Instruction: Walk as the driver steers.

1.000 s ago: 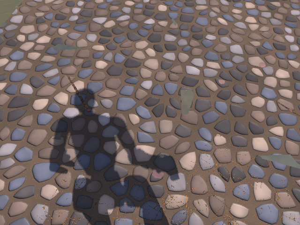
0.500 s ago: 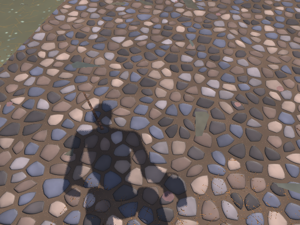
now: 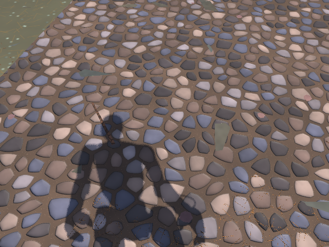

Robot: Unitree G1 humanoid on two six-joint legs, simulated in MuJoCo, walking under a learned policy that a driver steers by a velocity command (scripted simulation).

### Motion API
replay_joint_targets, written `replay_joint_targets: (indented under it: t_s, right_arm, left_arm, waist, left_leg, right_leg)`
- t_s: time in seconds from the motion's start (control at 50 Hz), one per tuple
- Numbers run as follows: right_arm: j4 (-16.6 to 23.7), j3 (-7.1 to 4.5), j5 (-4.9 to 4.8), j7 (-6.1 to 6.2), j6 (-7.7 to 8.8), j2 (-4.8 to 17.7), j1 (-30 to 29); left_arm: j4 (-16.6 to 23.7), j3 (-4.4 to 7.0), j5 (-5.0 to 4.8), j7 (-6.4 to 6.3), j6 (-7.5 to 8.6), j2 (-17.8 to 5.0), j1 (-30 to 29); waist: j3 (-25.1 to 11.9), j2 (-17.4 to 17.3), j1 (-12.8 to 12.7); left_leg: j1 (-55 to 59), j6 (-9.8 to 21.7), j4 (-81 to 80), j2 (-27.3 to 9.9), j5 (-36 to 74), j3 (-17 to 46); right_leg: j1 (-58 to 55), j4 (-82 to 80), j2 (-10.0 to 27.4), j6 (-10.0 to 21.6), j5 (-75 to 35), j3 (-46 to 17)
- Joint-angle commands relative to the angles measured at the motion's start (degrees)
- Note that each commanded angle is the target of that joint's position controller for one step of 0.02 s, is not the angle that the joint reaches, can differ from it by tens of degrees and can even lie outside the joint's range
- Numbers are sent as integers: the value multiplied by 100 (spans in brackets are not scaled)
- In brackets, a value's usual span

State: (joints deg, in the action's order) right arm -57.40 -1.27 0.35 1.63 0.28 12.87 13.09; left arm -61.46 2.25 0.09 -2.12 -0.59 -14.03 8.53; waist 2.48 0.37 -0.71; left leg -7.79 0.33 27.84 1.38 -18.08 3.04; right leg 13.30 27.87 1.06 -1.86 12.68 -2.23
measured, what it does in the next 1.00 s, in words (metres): lifts its left foot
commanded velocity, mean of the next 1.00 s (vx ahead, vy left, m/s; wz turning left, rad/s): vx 0.08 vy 0.00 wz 0.00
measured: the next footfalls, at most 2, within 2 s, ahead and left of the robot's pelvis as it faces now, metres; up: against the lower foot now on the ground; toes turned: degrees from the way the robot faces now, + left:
left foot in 1.36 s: +0.44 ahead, +0.10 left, +0.00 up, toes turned +2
right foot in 1.92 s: +0.75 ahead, -0.13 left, +0.00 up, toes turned -3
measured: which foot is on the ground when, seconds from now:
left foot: down 0.00-0.92, up 0.94-1.00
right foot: down 0.00-1.00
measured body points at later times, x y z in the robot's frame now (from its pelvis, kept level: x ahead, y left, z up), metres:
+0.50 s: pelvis +0.00 +0.00 +0.00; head +0.01 +0.00 +0.45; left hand +0.03 +0.25 -0.15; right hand +0.00 -0.25 -0.15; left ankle -0.03 +0.12 -0.74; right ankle +0.03 -0.14 -0.74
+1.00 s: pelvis +0.07 -0.04 +0.00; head +0.07 -0.05 +0.45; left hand +0.05 +0.21 -0.15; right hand +0.06 -0.29 -0.16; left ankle -0.03 +0.10 -0.67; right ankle +0.03 -0.13 -0.74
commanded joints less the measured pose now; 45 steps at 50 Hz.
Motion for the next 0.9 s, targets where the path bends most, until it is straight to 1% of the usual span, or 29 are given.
replay_joint_targets:
  t_s: [0.02, 0.32, 0.66, 0.68, 0.7, 0.72, 0.74, 0.76, 0.78, 0.8, 0.82, 0.84, 0.86, 0.88, 0.9]
  right_arm:
    - [86, -97, -3, 22, 49, 614, 181]
    - [-247, -16, -14, 43, 62, 489, 483]
    - [-412, 32, -28, 63, 65, 338, 823]
    - [-475, 48, -28, 69, 58, 271, 941]
    - [-491, 27, -56, 85, 42, 319, 981]
    - [-438, -17, -85, 107, 30, 456, 934]
    - [-377, -43, -105, 119, 39, 527, 929]
    - [-345, -65, -133, 116, 80, 582, 1010]
    - [-347, -104, -170, 102, 140, 677, 1157]
    - [-372, -166, -196, 83, 197, 824, 1321]
    - [-345, -226, -207, 67, 235, 961, 1280]
    - [-275, -231, -208, 51, 260, 930, 1158]
    - [-186, -217, -213, 30, 280, 880, 941]
    - [-85, -195, -238, 4, 283, 813, 658]
    - [21, -178, -246, -11, 286, 744, 448]
  left_arm:
    - [124, 95, 0, -29, 43, -623, 6]
    - [-93, 41, -8, -52, 30, -487, 283]
    - [-151, -17, -19, -61, 29, -346, 557]
    - [-206, -38, -14, -64, 24, -267, 660]
    - [-216, -31, -36, -73, 15, -277, 677]
    - [-202, -5, -66, -83, 20, -335, 688]
    - [-154, 5, -68, -80, 55, -357, 634]
    - [-81, -5, -71, -60, 127, -306, 543]
    - [-10, -24, -82, -21, 226, -201, 453]
    - [56, -45, -96, 33, 334, -82, 363]
    - [106, -56, -118, 90, 428, -20, 338]
    - [139, -51, -144, 141, 507, -44, 341]
    - [126, -52, -183, 180, 570, -12, 502]
    - [9, -39, -215, 196, 611, 10, 882]
    - [-194, 19, -199, 196, 627, -90, 1387]
  waist:
    - [-84, -90, 13]
    - [12, -51, 24]
    - [81, -37, 40]
    - [-48, -58, 43]
    - [44, -104, 53]
    - [208, -200, 64]
    - [454, -252, 95]
    - [636, -345, 152]
    - [714, -537, 222]
    - [705, -867, 286]
    - [750, -1130, 266]
    - [834, -1077, 199]
    - [893, -1038, 26]
    - [885, -972, -222]
    - [787, -742, -417]
  left_leg:
    - [-575, 83, -629, -223, 937, 151]
    - [-669, 60, -669, -175, 735, 53]
    - [-733, 31, -631, -146, 664, -26]
    - [-690, 47, -681, -101, 106, -71]
    - [-793, 116, -701, -55, -740, -74]
    - [-951, 248, -705, -77, -1659, 24]
    - [-1133, 394, -798, -201, -2362, 224]
    - [-1199, 551, -939, -418, -2715, 537]
    - [-1050, 736, -1139, -723, -2872, 986]
    - [-787, 961, -1443, -1137, -3008, 1576]
    - [-723, 1185, -1679, -1562, -2988, 2132]
    - [-881, 1284, -1765, -1732, -2819, 2338]
    - [-1053, 1223, -1674, -1683, -2575, 2185]
    - [-1366, 1020, -1419, -1420, -2238, 1764]
    - [-1685, 788, -905, -1023, -1619, 1229]
  right_leg:
    - [-432, -297, 68, 140, -810, -27]
    - [-356, -329, 30, 163, -680, -11]
    - [-267, -311, -2, 199, -625, -11]
    - [-326, -317, -71, 203, -72, 60]
    - [-209, -216, -194, 232, 758, 165]
    - [52, -52, -307, 292, 1711, 261]
    - [393, 52, -319, 361, 2284, 243]
    - [662, 193, -288, 412, 2371, 217]
    - [924, 484, -282, 410, 2071, 265]
    - [1176, 990, -335, 367, 1530, 457]
    - [1308, 1454, -245, 399, 1119, 495]
    - [1262, 1569, -108, 497, 1102, 394]
    - [987, 1217, -73, 600, 1202, 408]
    - [271, 477, -119, 667, 1147, 470]
    - [-544, -42, -194, 643, 824, 400]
